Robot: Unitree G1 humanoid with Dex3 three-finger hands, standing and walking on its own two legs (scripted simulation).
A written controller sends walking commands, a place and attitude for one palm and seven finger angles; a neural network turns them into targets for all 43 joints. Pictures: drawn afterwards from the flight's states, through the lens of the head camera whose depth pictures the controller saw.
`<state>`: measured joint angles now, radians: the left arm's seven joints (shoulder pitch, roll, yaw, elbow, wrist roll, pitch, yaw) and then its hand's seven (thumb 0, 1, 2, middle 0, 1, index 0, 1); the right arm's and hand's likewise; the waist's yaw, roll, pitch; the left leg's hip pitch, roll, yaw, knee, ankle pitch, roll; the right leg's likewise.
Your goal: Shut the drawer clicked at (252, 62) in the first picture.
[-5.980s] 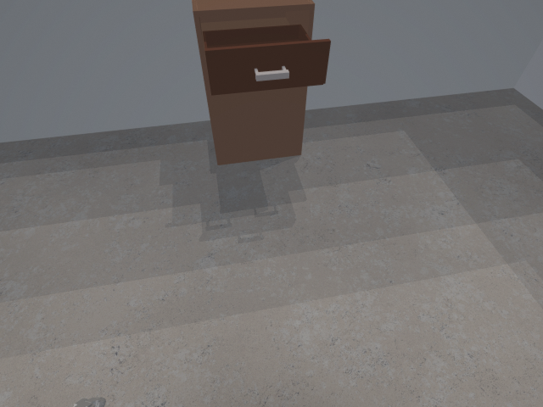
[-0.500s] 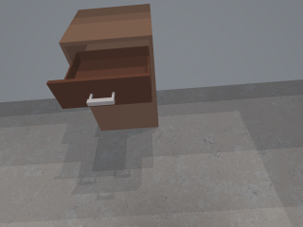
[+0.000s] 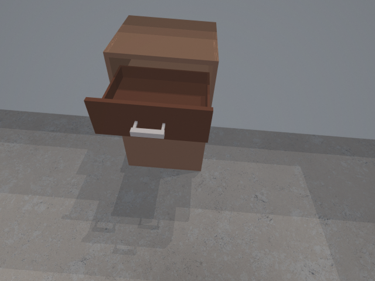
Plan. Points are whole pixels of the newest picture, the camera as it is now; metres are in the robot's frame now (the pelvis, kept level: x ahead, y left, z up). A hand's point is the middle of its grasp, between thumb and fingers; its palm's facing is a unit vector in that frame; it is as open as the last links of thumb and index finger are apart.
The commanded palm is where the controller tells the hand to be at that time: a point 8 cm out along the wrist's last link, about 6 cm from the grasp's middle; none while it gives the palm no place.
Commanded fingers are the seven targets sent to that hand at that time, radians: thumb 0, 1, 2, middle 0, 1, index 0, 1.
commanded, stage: take the last steps up to it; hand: left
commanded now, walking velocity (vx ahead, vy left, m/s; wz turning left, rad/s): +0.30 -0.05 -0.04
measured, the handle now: (148, 129) +0.61 +0.18 -0.09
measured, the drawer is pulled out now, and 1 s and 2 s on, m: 0.30 0.30 0.30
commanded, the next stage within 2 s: come to a stop and stand still in 0.70 s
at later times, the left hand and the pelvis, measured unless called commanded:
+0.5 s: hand (145, 255) +0.22 +0.12 -0.16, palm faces +0.05 -0.97 -0.23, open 7.2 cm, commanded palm none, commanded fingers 0.00 0.90 0.90 -0.20 -0.30 -0.20 -0.30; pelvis +0.16 -0.07 +0.00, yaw +0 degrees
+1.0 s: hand (144, 231) +0.29 +0.14 -0.18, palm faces +0.08 -0.98 -0.18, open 7.4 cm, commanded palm none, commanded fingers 0.00 0.90 0.90 -0.20 -0.30 -0.20 -0.30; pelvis +0.30 -0.03 +0.00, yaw +0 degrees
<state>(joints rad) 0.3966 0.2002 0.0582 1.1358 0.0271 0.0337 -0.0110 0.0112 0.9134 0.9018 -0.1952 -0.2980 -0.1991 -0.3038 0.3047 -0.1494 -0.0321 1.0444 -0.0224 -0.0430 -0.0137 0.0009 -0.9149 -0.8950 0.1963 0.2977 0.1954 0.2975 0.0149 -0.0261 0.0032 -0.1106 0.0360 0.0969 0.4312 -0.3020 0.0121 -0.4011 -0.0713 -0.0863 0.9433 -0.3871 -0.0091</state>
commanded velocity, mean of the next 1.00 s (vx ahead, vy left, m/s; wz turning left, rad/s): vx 0.13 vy -0.03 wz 0.01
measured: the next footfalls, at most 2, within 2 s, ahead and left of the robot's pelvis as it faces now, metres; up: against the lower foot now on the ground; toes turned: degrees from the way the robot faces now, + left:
right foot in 0.30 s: +0.23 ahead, -0.15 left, +0.00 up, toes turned -9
left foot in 0.76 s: +0.35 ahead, +0.07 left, +0.00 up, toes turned +9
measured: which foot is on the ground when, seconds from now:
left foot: down 0.00-0.30, up 0.32-0.74, down 0.76-1.00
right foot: up 0.00-0.28, down 0.30-0.78, up 0.80-1.00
